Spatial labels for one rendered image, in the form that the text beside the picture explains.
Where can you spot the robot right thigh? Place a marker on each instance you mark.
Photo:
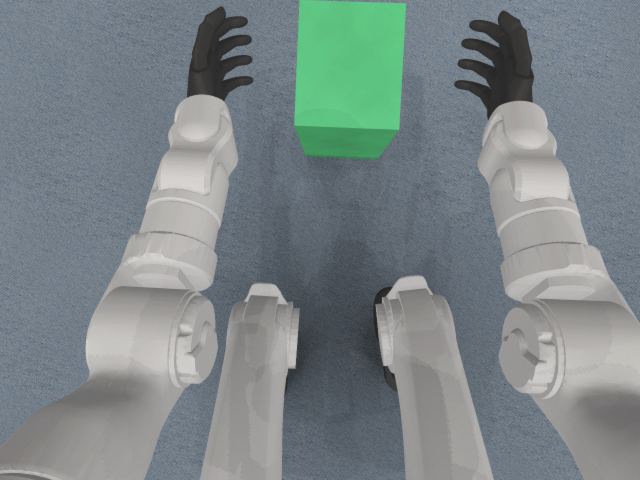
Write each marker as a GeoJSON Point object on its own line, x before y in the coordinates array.
{"type": "Point", "coordinates": [441, 434]}

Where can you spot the right robot forearm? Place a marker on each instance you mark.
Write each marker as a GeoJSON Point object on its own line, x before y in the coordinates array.
{"type": "Point", "coordinates": [546, 253]}

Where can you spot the left robot upper arm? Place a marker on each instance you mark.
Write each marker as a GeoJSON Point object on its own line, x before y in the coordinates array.
{"type": "Point", "coordinates": [146, 345]}

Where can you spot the left robot shin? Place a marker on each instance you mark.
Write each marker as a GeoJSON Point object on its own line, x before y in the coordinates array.
{"type": "Point", "coordinates": [260, 289]}

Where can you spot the right robot upper arm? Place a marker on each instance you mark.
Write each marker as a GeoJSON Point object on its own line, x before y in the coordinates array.
{"type": "Point", "coordinates": [580, 362]}

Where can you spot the robot right hand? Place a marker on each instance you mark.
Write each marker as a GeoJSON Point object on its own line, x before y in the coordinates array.
{"type": "Point", "coordinates": [511, 78]}

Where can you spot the carton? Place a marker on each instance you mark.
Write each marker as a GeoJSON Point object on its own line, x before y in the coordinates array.
{"type": "Point", "coordinates": [348, 77]}

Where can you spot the left robot forearm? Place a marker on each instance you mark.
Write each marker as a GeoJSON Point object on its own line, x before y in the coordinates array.
{"type": "Point", "coordinates": [174, 248]}

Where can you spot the robot left hand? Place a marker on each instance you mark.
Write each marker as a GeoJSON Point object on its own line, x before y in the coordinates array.
{"type": "Point", "coordinates": [207, 70]}

